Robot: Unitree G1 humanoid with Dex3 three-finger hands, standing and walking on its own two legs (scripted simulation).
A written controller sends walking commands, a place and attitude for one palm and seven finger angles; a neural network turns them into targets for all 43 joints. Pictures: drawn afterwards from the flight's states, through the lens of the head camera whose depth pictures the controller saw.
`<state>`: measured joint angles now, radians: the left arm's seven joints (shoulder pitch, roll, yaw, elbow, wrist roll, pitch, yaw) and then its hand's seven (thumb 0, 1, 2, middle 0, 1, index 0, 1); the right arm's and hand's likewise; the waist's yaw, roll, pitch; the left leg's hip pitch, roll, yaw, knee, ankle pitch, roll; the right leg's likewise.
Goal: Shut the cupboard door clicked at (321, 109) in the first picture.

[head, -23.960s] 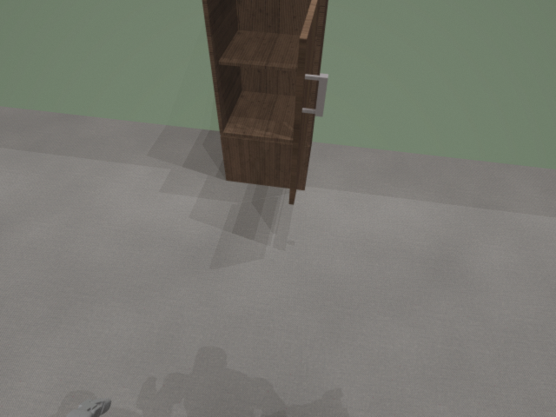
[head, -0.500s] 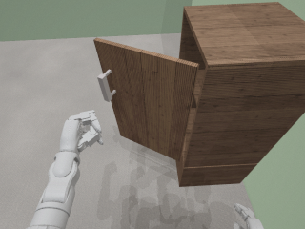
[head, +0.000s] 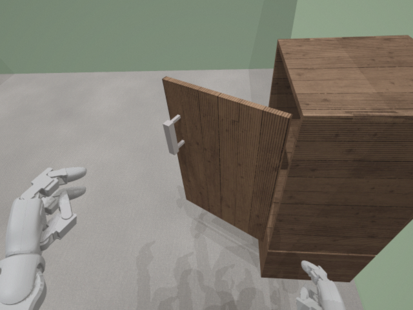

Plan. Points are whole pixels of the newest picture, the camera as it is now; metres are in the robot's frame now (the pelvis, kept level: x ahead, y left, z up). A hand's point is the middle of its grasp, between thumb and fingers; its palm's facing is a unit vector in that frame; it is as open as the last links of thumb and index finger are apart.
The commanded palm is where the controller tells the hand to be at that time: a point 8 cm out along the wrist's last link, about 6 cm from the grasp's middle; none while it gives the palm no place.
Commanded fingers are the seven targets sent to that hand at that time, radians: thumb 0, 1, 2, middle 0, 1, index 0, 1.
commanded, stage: draw the hand back to the body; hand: left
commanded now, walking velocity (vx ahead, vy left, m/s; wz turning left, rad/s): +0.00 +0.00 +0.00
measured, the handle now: (175, 134) +0.62 +0.19 -0.03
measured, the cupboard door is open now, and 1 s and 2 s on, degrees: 60 60 60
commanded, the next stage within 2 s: step back with the hand held close in 0.48 s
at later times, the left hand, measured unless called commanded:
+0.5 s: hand (53, 224) +0.19 +0.25 +0.16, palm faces +0.42 -0.80 -0.42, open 7.4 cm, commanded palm +0.14 +0.29 +0.17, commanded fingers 0.00 0.90 0.90 -0.20 -0.30 -0.20 -0.30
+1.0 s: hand (33, 225) +0.19 +0.29 +0.15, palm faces +0.32 -0.78 -0.54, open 7.4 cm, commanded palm +0.12 +0.32 +0.17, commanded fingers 0.00 0.90 0.90 -0.20 -0.30 -0.20 -0.30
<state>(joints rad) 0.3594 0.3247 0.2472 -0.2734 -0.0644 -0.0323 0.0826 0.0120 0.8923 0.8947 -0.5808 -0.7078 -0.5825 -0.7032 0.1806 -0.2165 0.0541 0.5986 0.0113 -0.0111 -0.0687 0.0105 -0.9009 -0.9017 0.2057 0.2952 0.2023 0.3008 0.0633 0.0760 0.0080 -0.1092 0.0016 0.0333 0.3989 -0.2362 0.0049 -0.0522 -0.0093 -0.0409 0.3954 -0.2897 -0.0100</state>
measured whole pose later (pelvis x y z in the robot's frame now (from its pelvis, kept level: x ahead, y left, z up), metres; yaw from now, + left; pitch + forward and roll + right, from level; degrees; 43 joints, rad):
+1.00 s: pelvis -0.03 +0.03 +0.00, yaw -2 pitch +1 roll +0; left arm 0.56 0.45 0.41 -0.44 -0.07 -0.14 0.11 0.01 0.89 0.89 -0.22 -0.30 -0.22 -0.30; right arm 0.17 -0.25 -0.02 0.55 0.02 0.06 -0.10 0.01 -0.90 -0.90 0.20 0.29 0.20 0.30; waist 0.00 0.04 0.01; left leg -0.27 -0.01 0.08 0.46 -0.22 0.04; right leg -0.22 -0.03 0.01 0.45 -0.25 0.03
